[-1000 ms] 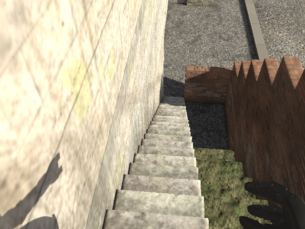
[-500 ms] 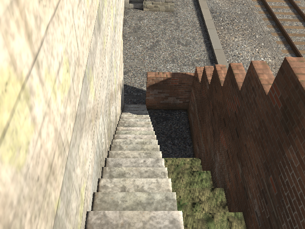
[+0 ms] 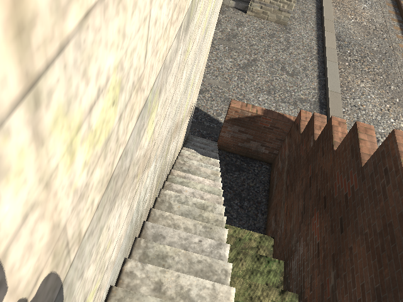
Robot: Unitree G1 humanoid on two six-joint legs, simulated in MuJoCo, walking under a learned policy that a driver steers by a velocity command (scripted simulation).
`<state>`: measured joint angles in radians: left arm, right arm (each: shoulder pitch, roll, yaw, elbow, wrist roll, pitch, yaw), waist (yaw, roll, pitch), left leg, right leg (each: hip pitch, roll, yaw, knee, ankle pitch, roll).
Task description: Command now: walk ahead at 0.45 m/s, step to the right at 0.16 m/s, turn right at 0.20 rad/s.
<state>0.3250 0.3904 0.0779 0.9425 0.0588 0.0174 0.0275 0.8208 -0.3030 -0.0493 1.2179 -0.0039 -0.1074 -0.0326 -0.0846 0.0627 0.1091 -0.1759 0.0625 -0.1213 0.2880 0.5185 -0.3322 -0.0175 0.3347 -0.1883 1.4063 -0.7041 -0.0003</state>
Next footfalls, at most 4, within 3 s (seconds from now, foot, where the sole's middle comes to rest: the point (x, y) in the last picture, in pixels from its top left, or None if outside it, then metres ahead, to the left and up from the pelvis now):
0.08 right None -0.18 -0.17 -0.85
0.22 left None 0.38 0.00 -1.21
0.92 right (152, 246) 1.21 -0.12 -1.82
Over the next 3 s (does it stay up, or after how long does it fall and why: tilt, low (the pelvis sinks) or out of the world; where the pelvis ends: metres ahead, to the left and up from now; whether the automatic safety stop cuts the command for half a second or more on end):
falls after 1.16 s (tilt)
